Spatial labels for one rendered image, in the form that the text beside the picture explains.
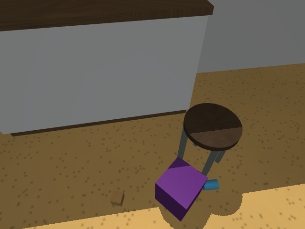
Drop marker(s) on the stool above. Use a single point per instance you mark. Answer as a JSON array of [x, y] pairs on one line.
[[211, 127]]

